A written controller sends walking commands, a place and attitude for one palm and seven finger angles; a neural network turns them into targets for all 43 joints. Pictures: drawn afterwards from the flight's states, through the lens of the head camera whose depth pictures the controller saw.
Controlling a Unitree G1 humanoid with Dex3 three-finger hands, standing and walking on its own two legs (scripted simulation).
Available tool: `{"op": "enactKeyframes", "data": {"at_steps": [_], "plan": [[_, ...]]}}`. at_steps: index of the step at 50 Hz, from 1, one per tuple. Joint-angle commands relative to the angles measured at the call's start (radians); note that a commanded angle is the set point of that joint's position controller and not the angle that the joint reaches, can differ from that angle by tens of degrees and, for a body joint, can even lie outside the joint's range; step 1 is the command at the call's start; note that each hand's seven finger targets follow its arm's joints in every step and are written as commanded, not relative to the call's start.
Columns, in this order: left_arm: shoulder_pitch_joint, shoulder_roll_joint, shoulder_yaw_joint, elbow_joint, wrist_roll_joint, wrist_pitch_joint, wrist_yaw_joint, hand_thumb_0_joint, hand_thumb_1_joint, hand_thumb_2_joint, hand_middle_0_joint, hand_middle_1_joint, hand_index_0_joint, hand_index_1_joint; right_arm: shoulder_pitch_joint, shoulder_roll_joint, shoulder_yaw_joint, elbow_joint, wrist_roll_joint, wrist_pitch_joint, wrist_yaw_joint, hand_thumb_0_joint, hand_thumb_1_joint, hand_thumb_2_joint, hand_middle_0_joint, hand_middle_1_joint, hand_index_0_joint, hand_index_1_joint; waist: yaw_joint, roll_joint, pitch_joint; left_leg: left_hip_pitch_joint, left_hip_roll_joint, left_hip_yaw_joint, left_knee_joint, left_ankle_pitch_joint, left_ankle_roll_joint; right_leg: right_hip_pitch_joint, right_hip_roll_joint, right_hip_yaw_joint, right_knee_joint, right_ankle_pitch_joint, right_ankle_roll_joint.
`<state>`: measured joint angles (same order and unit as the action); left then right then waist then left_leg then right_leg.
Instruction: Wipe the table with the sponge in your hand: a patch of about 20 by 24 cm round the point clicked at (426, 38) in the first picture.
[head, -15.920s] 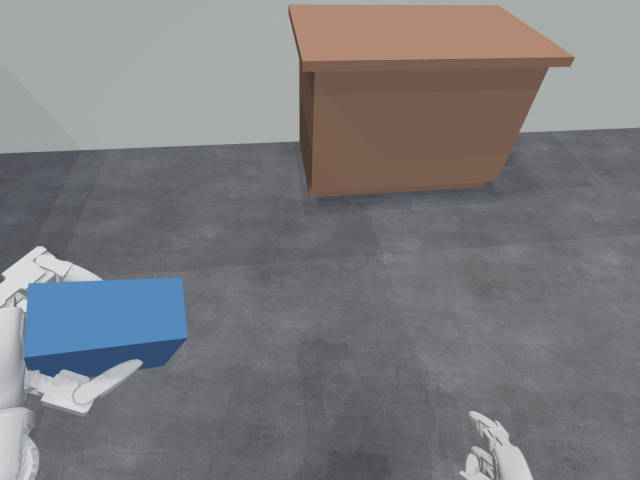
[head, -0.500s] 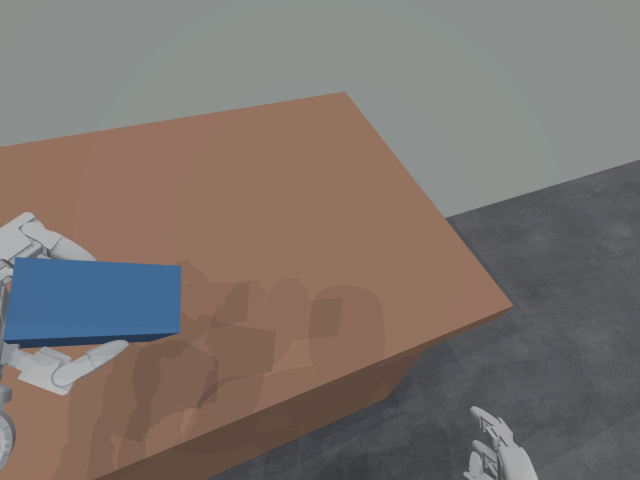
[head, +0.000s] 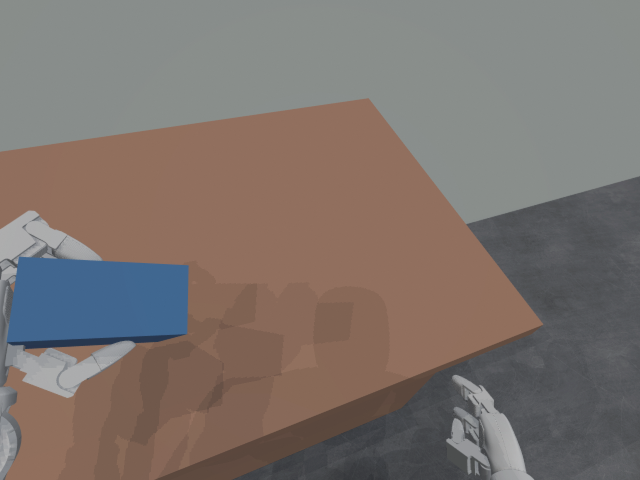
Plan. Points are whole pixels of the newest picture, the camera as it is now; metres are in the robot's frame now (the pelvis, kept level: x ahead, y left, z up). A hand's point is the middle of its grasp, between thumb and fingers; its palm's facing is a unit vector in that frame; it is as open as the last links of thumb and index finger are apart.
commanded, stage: look again from close up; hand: left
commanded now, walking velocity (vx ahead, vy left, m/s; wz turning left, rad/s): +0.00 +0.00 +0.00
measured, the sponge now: (126, 307) +0.23 +0.22 +0.14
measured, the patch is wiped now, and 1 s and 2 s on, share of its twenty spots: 0.00 0.00 0.00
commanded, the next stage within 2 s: come to a stop and stand still in 0.36 s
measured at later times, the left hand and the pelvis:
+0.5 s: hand (90, 327) +0.20 +0.23 +0.15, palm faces +0.34 -0.86 -0.39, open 10.1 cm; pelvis -0.01 -0.01 +0.00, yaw +0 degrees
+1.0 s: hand (79, 310) +0.22 +0.25 +0.15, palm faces +0.36 -0.85 -0.39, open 10.1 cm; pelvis -0.01 -0.01 +0.00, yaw +0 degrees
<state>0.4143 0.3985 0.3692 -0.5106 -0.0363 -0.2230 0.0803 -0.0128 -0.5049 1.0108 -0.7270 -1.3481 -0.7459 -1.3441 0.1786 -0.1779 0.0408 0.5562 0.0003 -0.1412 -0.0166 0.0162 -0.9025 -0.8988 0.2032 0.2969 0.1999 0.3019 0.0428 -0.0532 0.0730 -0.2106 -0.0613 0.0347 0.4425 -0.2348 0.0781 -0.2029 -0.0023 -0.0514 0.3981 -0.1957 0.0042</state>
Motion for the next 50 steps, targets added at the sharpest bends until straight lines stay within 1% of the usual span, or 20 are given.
{"op": "enactKeyframes", "data": {"at_steps": [1,4,5,9,10,11,20,26,27,28,29,30,31,33,34,38,39,40,44,50], "plan": [[-0.059,0.138,0.082,-0.198,-0.017,-0.065,0.022,0.0,0.1,1.3,-1.2,-1.6,-1.2,-1.6,-0.04,-0.152,-0.069,-0.145,0.007,-0.042,-0.022,0.0,-0.9,-0.9,0.2,0.3,0.2,0.3,-0.018,0.16,-0.198,0.025,0.179,-0.143,-0.093,0.357,-0.122,0.118,-0.05,0.054,-0.009,0.166,-0.03],[-0.065,0.15,0.1,-0.217,-0.014,-0.064,0.031,0.0,0.1,1.3,-1.2,-1.6,-1.2,-1.6,-0.06,-0.148,-0.067,-0.144,0.015,-0.045,-0.027,0.0,-0.9,-0.9,0.2,0.3,0.2,0.3,-0.019,0.124,-0.204,0.019,0.158,-0.136,-0.093,0.275,-0.117,0.125,-0.054,0.074,-0.017,0.192,-0.033],[-0.056,0.12,0.068,-0.182,-0.022,-0.067,0.025,0.0,0.1,1.3,-1.2,-1.6,-1.2,-1.6,-0.052,-0.151,-0.059,-0.141,0.006,-0.039,-0.029,0.0,-0.9,-0.9,0.2,0.3,0.2,0.3,-0.018,0.113,-0.194,0.002,0.156,-0.137,-0.106,0.216,-0.104,0.118,-0.056,0.066,-0.035,0.162,-0.029],[-0.07,0.158,0.103,-0.205,-0.013,-0.067,0.037,0.0,0.1,1.3,-1.2,-1.6,-1.2,-1.6,-0.069,-0.149,-0.065,-0.138,0.014,-0.049,-0.035,0.0,-0.9,-0.9,0.2,0.3,0.2,0.3,-0.019,0.139,-0.183,-0.01,0.15,-0.14,-0.119,0.129,-0.097,0.114,-0.06,0.093,-0.039,0.134,-0.032],[-0.058,0.12,0.068,-0.17,-0.021,-0.071,0.03,0.0,0.1,1.3,-1.2,-1.6,-1.2,-1.6,-0.055,-0.15,-0.059,-0.136,0.006,-0.043,-0.036,0.0,-0.9,-0.9,0.2,0.3,0.2,0.3,-0.018,0.125,-0.171,-0.029,0.149,-0.143,-0.131,0.09,-0.084,0.109,-0.058,0.079,-0.053,0.102,-0.028],[-0.069,0.139,0.079,-0.186,-0.017,-0.071,0.031,0.0,0.1,1.3,-1.2,-1.6,-1.2,-1.6,-0.053,-0.153,-0.067,-0.14,0.009,-0.048,-0.037,0.0,-0.9,-0.9,0.2,0.3,0.2,0.3,-0.019,0.134,-0.168,-0.037,0.151,-0.148,-0.133,0.07,-0.08,0.117,-0.059,0.091,-0.053,0.102,-0.03],[-0.041,0.113,0.064,-0.145,-0.017,-0.074,0.03,0.0,0.1,1.3,-1.2,-1.6,-1.2,-1.6,-0.049,-0.155,-0.064,-0.128,0.009,-0.052,-0.037,0.0,-0.9,-0.9,0.2,0.3,0.2,0.3,-0.021,0.11,-0.16,-0.037,0.145,-0.146,-0.131,0.028,-0.063,0.086,-0.06,0.099,-0.077,0.056,-0.031],[-0.053,0.135,0.076,-0.151,-0.015,-0.067,0.03,0.0,0.1,1.3,-1.2,-1.6,-1.2,-1.6,-0.05,-0.158,-0.07,-0.13,0.011,-0.054,-0.039,0.0,-0.9,-0.9,0.2,0.3,0.2,0.3,-0.022,0.104,-0.162,-0.036,0.142,-0.145,-0.123,0.037,-0.055,0.089,-0.065,0.118,-0.087,0.073,-0.032],[-1.114,0.966,0.657,-0.452,0.154,-0.174,0.034,0.0,0.1,1.3,-1.2,-1.6,-1.2,-1.6,0.084,-0.191,-0.058,-0.108,-0.039,-0.093,-0.023,0.0,-0.9,-0.9,0.2,0.3,0.2,0.3,-0.025,0.029,-0.028,-0.167,0.148,-0.063,-0.001,0.066,-0.034,-0.045,-0.063,0.109,-0.108,0.078,0.051],[-0.528,0.319,0.252,0.157,0.04,-0.13,-0.011,0.0,0.1,1.3,-1.2,-1.6,-1.2,-1.6,-0.027,-0.061,-0.018,-0.069,-0.008,-0.081,-0.025,0.0,-0.9,-0.9,0.2,0.3,0.2,0.3,-0.029,0.066,-0.244,-0.018,0.108,-0.109,-0.032,0.151,-0.029,-0.025,-0.112,0.102,-0.051,-0.005,-0.041],[-0.273,0.115,0.125,0.177,-0.009,-0.089,-0.02,0.0,0.1,1.3,-1.2,-1.6,-1.2,-1.6,-0.016,-0.132,-0.092,-0.12,0.02,-0.084,-0.018,0.0,-0.9,-0.9,0.2,0.3,0.2,0.3,-0.002,0.282,-0.307,0.097,0.112,-0.09,-0.053,0.2,-0.076,0.042,-0.065,0.135,0.018,0.08,-0.08],[-0.29,0.141,0.09,0.022,-0.014,-0.109,-0.03,0.0,0.1,1.3,-1.2,-1.6,-1.2,-1.6,0.022,-0.148,-0.086,-0.134,0.018,-0.088,-0.007,0.0,-0.9,-0.9,0.2,0.3,0.2,0.3,-0.007,0.302,-0.282,0.022,0.14,-0.094,-0.046,0.146,-0.066,0.074,-0.078,0.147,0.022,0.086,-0.059],[-0.2,0.168,0.104,-0.034,-0.026,-0.12,-0.028,0.0,0.1,1.3,-1.2,-1.6,-1.2,-1.6,0.003,-0.152,-0.082,-0.131,0.02,-0.091,0.006,0.0,-0.9,-0.9,0.2,0.3,0.2,0.3,-0.001,0.251,-0.24,-0.043,0.142,-0.112,-0.061,0.111,-0.056,0.11,-0.086,0.157,0.017,0.095,-0.046],[-0.065,0.126,0.063,-0.098,-0.032,-0.124,-0.02,0.0,0.1,1.3,-1.2,-1.6,-1.2,-1.6,-0.021,-0.155,-0.082,-0.137,0.024,-0.097,0.025,0.0,-0.9,-0.9,0.2,0.3,0.2,0.3,0.006,0.087,-0.191,-0.08,0.128,-0.111,-0.066,0.039,-0.053,0.107,-0.09,0.168,-0.017,0.05,-0.039],[-0.01,0.102,0.059,-0.091,-0.037,-0.117,-0.013,0.0,0.1,1.3,-1.2,-1.6,-1.2,-1.6,-0.054,-0.147,-0.075,-0.133,0.031,-0.098,0.027,0.0,-0.9,-0.9,0.2,0.3,0.2,0.3,0.005,0.067,-0.171,-0.064,0.133,-0.113,-0.086,0.02,-0.054,0.076,-0.076,0.152,-0.018,0.028,-0.041],[-0.067,0.191,0.141,-0.075,-0.032,-0.123,0.003,0.0,0.1,1.3,-1.2,-1.6,-1.2,-1.6,-0.044,-0.153,-0.072,-0.134,0.022,-0.093,-0.003,0.0,-0.9,-0.9,0.2,0.3,0.2,0.3,0.001,-0.031,-0.114,-0.091,0.135,-0.137,-0.108,-0.058,-0.049,0.024,-0.072,0.149,-0.065,-0.071,-0.03],[-0.108,0.23,0.181,-0.105,-0.03,-0.126,0.01,0.0,0.1,1.3,-1.2,-1.6,-1.2,-1.6,-0.067,-0.155,-0.066,-0.13,0.024,-0.091,-0.009,0.0,-0.9,-0.9,0.2,0.3,0.2,0.3,-0.003,0.019,-0.114,-0.078,0.135,-0.135,-0.117,-0.063,-0.051,0.011,-0.064,0.144,-0.057,-0.075,-0.03],[-0.114,0.2,0.161,-0.073,-0.034,-0.131,0.004,0.0,0.1,1.3,-1.2,-1.6,-1.2,-1.6,-0.05,-0.149,-0.062,-0.129,0.02,-0.086,-0.017,0.0,-0.9,-0.9,0.2,0.3,0.2,0.3,-0.005,0.031,-0.126,-0.093,0.137,-0.146,-0.122,-0.072,-0.044,0.033,-0.066,0.124,-0.054,-0.075,-0.029],[-0.182,0.22,0.161,-0.184,-0.028,-0.142,0.006,0.0,0.1,1.3,-1.2,-1.6,-1.2,-1.6,-0.067,-0.139,-0.058,-0.133,0.022,-0.104,-0.024,0.0,-0.9,-0.9,0.2,0.3,0.2,0.3,-0.006,0.166,-0.184,-0.02,0.131,-0.132,-0.093,0.048,-0.05,0.068,-0.068,0.13,-0.009,0.068,-0.035],[-0.096,0.123,0.076,-0.197,-0.029,-0.128,0.012,0.0,0.1,1.3,-1.2,-1.6,-1.2,-1.6,-0.041,-0.146,-0.059,-0.115,0.012,-0.111,-0.01,0.0,-0.9,-0.9,0.2,0.3,0.2,0.3,-0.007,0.134,-0.227,0.032,0.143,-0.14,-0.065,0.263,-0.075,0.103,-0.059,0.091,0.011,0.19,-0.031]]}}
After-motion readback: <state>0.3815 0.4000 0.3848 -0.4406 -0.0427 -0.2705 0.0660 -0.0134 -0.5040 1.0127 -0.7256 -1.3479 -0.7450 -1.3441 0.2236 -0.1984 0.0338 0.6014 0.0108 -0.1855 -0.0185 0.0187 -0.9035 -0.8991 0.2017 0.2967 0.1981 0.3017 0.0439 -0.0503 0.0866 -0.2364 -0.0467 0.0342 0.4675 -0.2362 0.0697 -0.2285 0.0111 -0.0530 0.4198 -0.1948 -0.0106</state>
